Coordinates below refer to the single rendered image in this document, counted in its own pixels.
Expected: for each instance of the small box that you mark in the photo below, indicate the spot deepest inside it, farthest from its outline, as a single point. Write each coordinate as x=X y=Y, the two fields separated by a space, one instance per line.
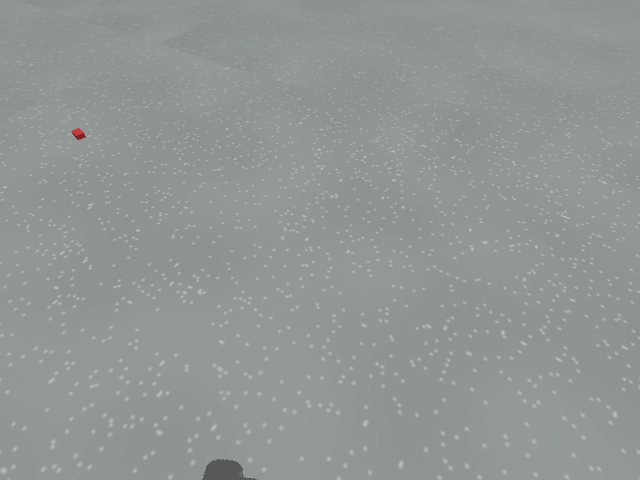
x=78 y=134

